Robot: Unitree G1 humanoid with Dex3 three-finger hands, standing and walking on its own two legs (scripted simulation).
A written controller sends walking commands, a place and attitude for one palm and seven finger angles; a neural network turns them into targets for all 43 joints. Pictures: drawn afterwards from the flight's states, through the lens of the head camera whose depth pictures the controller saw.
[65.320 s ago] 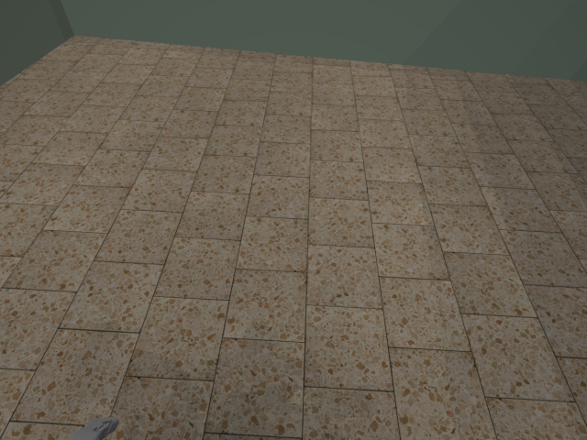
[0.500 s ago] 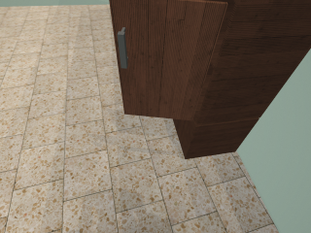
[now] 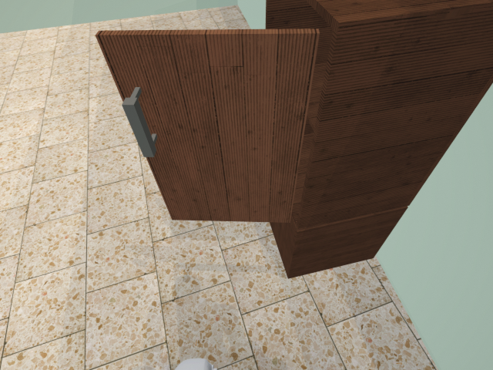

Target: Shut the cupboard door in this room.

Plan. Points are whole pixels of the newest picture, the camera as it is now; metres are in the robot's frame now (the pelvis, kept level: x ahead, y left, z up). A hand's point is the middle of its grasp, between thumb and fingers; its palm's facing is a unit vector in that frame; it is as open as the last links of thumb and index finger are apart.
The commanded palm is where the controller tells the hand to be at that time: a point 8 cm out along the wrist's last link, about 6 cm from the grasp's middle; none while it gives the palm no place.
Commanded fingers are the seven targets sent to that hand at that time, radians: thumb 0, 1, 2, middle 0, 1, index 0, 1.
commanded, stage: take the last steps up to it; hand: left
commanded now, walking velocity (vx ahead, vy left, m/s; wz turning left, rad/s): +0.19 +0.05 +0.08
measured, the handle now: (143, 123) +0.56 +0.24 +0.08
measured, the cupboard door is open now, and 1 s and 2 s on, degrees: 74 74 74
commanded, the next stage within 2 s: come to a stop and stand still in 0.08 s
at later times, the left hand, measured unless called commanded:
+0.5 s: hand out of the picture +0.12 +0.22 -0.19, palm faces +0.04 -0.97 -0.22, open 7.4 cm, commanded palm none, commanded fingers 0.00 0.90 0.90 -0.20 -0.30 -0.20 -0.30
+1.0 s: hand out of the picture +0.11 +0.18 -0.18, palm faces +0.05 -0.98 -0.21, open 7.3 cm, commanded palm none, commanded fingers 0.00 0.90 0.90 -0.20 -0.30 -0.20 -0.30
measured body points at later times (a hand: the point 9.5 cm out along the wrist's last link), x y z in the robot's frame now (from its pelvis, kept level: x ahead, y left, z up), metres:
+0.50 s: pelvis +0.11 +0.04 -0.01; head +0.17 +0.05 +0.43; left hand +0.12 +0.28 -0.17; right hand +0.21 -0.18 -0.16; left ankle +0.18 +0.13 -0.75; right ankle +0.06 -0.10 -0.69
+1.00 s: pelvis +0.09 -0.01 -0.01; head +0.12 -0.01 +0.44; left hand +0.11 +0.23 -0.16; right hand +0.10 -0.26 -0.16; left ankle +0.06 +0.11 -0.73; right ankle +0.07 -0.15 -0.75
